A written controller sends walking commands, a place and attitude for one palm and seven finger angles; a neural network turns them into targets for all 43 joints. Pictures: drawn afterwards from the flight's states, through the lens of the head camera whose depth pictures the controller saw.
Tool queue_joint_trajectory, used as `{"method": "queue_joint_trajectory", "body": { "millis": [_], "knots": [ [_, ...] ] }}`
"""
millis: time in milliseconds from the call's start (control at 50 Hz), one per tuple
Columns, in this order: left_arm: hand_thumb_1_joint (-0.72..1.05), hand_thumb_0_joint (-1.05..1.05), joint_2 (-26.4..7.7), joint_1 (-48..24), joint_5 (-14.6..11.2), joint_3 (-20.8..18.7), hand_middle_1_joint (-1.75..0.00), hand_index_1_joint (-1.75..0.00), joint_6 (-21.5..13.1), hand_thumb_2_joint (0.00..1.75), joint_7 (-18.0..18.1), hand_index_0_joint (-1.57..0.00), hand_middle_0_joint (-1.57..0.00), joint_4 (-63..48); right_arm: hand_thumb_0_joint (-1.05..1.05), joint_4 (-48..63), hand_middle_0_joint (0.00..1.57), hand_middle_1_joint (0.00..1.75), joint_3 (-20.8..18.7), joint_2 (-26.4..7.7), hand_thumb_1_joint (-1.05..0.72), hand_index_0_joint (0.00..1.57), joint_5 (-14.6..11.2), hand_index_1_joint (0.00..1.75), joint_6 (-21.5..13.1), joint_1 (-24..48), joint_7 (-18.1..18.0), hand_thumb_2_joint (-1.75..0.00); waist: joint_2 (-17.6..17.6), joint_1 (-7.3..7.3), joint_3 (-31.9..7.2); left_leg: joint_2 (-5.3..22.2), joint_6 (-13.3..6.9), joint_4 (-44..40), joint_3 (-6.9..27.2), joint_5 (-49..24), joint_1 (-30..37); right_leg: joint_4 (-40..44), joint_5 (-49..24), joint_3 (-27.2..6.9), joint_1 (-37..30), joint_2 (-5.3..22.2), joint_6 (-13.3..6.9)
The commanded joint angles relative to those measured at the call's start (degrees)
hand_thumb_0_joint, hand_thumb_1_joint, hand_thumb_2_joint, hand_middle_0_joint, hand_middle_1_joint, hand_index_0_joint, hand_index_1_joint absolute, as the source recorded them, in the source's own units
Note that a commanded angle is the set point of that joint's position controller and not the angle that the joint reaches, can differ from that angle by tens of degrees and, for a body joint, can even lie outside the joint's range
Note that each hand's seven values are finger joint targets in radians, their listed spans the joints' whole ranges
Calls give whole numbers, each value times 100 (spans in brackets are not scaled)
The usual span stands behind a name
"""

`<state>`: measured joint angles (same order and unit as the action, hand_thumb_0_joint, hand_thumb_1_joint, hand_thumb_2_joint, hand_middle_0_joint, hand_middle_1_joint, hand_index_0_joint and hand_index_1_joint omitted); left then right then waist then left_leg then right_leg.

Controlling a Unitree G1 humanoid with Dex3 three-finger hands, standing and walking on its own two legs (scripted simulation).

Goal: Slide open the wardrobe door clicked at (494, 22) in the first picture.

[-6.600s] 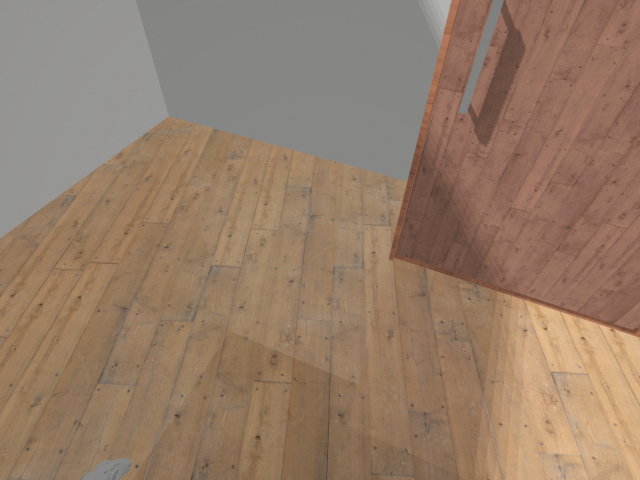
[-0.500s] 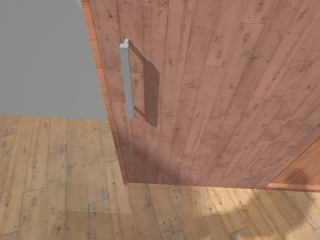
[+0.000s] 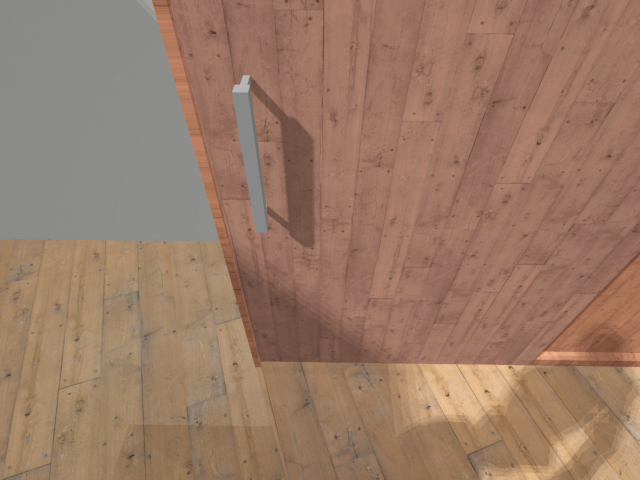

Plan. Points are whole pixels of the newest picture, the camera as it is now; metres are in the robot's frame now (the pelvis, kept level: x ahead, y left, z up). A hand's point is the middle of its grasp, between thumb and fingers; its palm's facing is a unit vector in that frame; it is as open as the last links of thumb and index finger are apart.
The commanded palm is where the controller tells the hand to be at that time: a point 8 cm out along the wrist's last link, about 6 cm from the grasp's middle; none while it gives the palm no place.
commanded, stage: come to a stop and stand still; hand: left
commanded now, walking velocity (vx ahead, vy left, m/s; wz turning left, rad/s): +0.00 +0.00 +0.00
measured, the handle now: (255, 162) +0.56 +0.15 +0.09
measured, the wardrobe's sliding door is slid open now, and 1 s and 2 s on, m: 0.00 0.00 0.00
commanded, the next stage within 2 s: look again from close up in 0.38 s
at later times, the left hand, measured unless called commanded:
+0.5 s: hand out of the picture +0.11 +0.25 -0.14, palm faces +0.05 -0.94 -0.34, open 7.4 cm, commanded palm none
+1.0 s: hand out of the picture +0.06 +0.25 -0.16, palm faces +0.01 -0.95 -0.31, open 7.4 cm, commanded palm none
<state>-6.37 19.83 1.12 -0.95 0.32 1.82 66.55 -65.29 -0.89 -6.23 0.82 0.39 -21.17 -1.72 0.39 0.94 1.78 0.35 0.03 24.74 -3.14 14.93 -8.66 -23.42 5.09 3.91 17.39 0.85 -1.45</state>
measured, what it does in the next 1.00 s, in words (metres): stands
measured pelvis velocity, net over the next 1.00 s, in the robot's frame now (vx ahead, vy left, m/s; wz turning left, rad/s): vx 0.02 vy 0.01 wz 0.03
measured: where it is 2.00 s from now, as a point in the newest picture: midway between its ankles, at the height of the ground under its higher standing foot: outside the picture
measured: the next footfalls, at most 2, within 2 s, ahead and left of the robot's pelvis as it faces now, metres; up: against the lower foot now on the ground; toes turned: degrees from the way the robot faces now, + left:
none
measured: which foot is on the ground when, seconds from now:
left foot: down 0.00-1.00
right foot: down 0.00-1.00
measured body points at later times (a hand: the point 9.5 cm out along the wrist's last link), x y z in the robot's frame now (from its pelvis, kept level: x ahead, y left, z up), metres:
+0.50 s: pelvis +0.01 +0.01 +0.00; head -0.01 +0.00 +0.45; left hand +0.11 +0.30 -0.12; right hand +0.08 -0.28 -0.14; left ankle -0.02 +0.12 -0.74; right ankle +0.09 -0.10 -0.74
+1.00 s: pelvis +0.02 +0.01 +0.00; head +0.02 +0.01 +0.45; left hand +0.06 +0.30 -0.13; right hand +0.08 -0.27 -0.14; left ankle -0.02 +0.12 -0.74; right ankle +0.09 -0.10 -0.74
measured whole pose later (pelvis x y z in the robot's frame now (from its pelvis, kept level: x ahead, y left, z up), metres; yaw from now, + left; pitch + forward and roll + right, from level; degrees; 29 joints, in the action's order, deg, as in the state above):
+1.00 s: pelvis +0.02 +0.01 +0.00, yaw +2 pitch -3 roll +0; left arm -17.3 11.3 1.1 0.4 -0.9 0.5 60.4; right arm -61.1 -0.2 -18.3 0.7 -0.5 -11.5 0.3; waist -0.1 0.2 2.3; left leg -0.8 -0.9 22.7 -1.4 15.2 -4.9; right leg -22.0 6.2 5.3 13.1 2.1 -0.7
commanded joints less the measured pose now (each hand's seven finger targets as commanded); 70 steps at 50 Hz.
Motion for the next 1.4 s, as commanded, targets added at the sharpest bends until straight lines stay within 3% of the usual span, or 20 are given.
{"method": "queue_joint_trajectory", "body": {
  "millis": [0, 20, 40, 60, 100, 140, 180, 240, 280, 400, 560, 700, 840, 900, 1240, 1380],
  "knots": [
    [90, 0, -1011, 162, 37, -116, -30, -30, -211, 90, 39, -20, -20, -773, 0, 1008, 20, 30, -193, -1137, -90, 20, 100, 30, -243, 162, 12, -90, -223, -45, -286, 540, -179, -340, 600, 916, -1193, -185, 1395, -526, -724, 496, -6],
    [90, 0, -1020, 129, 88, -137, -30, -30, -218, 90, 51, -20, -20, -725, 0, 932, 20, 30, -217, -1069, -90, 20, 100, 30, -265, 107, -28, -90, -416, -141, -543, 426, -224, -270, 599, 748, -1164, -233, 1223, -668, -843, 499, -96],
    [90, 0, -1069, 176, 63, -113, -30, -30, -197, 90, 42, -20, -20, -840, 0, 926, 20, 30, -193, -1050, -90, 20, 78, 30, -237, 21, -47, -90, -582, -142, -661, 395, -249, -185, 575, 766, -1035, -173, 1308, -686, -822, 514, -119],
    [90, 0, -1073, 168, 60, -151, -30, -30, -185, 90, 38, -20, -20, -914, 0, 964, 20, 30, -225, -1040, -90, 20, 76, 30, -205, -78, -63, -90, -459, -177, -568, 358, -265, -65, 578, 873, -1079, -99, 1542, -720, -642, 502, -126],
    [90, 0, -1205, 18, 53, -201, -30, -30, -184, 90, 41, -20, -20, -1004, 0, 1017, 20, 30, -244, -1116, -90, 20, 81, 30, -160, -175, -42, -90, 278, -215, -86, 265, -305, 179, 523, 948, -1273, 168, 2071, -979, -263, 633, -186],
    [90, 0, -1349, -136, 34, -262, -30, -30, -216, 90, 40, -20, -20, -1100, 0, 1030, 20, 30, -261, -1182, -90, 20, 57, 30, -167, -278, -27, -90, 471, -267, 240, 217, -307, 333, 471, 729, -1131, 441, 2331, -1201, 186, 785, -308],
    [90, 0, -1410, -251, 31, -278, -30, -30, -236, 90, 41, -20, -20, -1178, 0, 1019, 20, 30, -247, -1208, -90, 20, 53, 30, -188, -335, -5, -90, 513, -290, 318, 263, -317, 226, 471, 534, -946, 446, 2179, -1142, 285, 782, -354],
    [90, 0, -1590, -411, 16, -309, -30, -30, -251, 90, 20, -20, -20, -1295, 0, 1118, 20, 30, -267, -1472, -90, 20, 38, 30, -248, -71, 3, -90, -32, -197, 519, 424, -331, -128, 679, 266, -1070, 136, 1417, -902, 96, 612, -307],
    [90, 0, -1656, -439, 14, -304, -30, -30, -269, 90, 7, -20, -20, -1349, 0, 1196, 20, 30, -266, -1598, -90, 20, 40, 30, -281, 154, 14, -90, -270, -99, 436, 497, -320, -283, 732, 84, -1151, 2, 842, -798, -284, 559, -283],
    [90, 0, -1942, -811, -15, -292, -30, -30, -276, 90, -24, -20, -20, -1489, 0, 1309, 20, 30, -260, -1951, -90, 20, 40, 30, -292, 609, 46, -90, -200, -76, -68, 561, -249, -362, 720, -613, -866, -132, -172, -666, -913, 627, -220],
    [90, 0, -2195, -1176, -16, -231, -30, -30, -244, 90, -66, -20, -20, -1477, 0, 1252, 20, 30, -230, -2215, -90, 20, 33, 30, -224, 982, 120, -90, 39, -111, -33, 589, -219, -648, 764, -35, -722, 241, 521, -745, -885, 688, -105],
    [90, 0, -2249, -1205, -19, -178, -30, -30, -240, 90, -70, -20, -20, -1321, 0, 1079, 20, 30, -186, -2308, -90, 20, 15, 30, -225, 1081, 148, -90, -65, -103, -119, 612, -202, -810, 802, -23, -620, 344, 491, -710, -1004, 705, -56],
    [90, 0, -2269, -1143, -24, -155, -30, -30, -255, 90, -68, -20, -20, -1118, 0, 895, 20, 30, -156, -2306, -90, 20, -4, 30, -210, 1087, 153, -90, 86, -109, -52, 585, -189, -853, 775, 42, -549, 541, 645, -771, -1013, 769, -45],
    [90, 0, -2242, -1118, -21, -142, -30, -30, -257, 90, -59, -20, -20, -1051, 0, 811, 20, 30, -146, -2282, -90, 20, -14, 30, -222, 1090, 151, -90, -82, -104, -106, 611, -181, -886, 793, -80, -531, 513, 451, -717, -1114, 768, -38],
    [90, 0, -2212, -1125, -31, -106, -30, -30, -261, 90, -48, -20, -20, -844, 0, 605, 20, 30, -115, -2305, -90, 20, -23, 30, -244, 1219, 117, -90, -85, -85, -257, 688, -139, -967, 763, -737, -277, 446, -466, -594, -1423, 790, -37],
    [90, 0, -2226, -1197, -19, -100, -30, -30, -235, 90, -54, -20, -20, -835, 0, 582, 20, 30, -110, -2305, -90, 20, -17, 30, -226, 1279, 121, -90, -64, -75, -75, 692, -137, -1092, 783, -537, -300, 535, -189, -611, -1332, 764, -19]
  ]
}}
